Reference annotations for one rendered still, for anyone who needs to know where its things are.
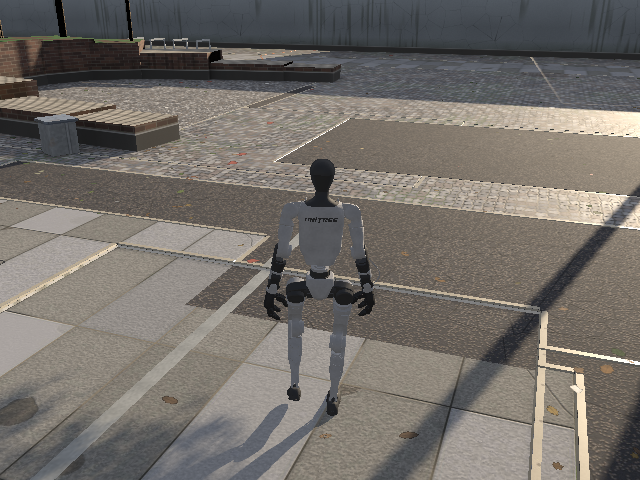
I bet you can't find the right robot shin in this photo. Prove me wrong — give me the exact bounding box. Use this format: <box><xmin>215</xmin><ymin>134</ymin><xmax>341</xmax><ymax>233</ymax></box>
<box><xmin>329</xmin><ymin>336</ymin><xmax>346</xmax><ymax>402</ymax></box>

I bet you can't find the robot left upper arm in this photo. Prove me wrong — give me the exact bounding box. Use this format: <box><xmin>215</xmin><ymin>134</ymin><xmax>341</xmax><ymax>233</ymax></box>
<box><xmin>276</xmin><ymin>201</ymin><xmax>301</xmax><ymax>258</ymax></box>

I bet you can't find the robot right upper arm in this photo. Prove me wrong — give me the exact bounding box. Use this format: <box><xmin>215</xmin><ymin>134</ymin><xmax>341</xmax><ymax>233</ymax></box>
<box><xmin>342</xmin><ymin>203</ymin><xmax>366</xmax><ymax>259</ymax></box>

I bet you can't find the robot right hand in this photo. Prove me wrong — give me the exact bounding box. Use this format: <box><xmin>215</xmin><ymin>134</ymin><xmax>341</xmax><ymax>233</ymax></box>
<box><xmin>351</xmin><ymin>289</ymin><xmax>375</xmax><ymax>316</ymax></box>

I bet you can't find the robot head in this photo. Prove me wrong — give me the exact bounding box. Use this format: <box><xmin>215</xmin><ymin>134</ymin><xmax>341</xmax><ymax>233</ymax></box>
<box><xmin>304</xmin><ymin>159</ymin><xmax>339</xmax><ymax>207</ymax></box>

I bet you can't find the left robot forearm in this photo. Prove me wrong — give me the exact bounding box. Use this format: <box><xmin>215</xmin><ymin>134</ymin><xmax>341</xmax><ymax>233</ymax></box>
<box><xmin>266</xmin><ymin>243</ymin><xmax>286</xmax><ymax>294</ymax></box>

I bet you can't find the right robot forearm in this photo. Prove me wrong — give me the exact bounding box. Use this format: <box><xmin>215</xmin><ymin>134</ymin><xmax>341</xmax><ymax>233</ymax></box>
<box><xmin>355</xmin><ymin>244</ymin><xmax>374</xmax><ymax>293</ymax></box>

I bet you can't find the robot left hand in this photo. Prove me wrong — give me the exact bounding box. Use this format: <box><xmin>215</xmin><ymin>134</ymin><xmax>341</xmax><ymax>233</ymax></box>
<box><xmin>264</xmin><ymin>291</ymin><xmax>288</xmax><ymax>320</ymax></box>

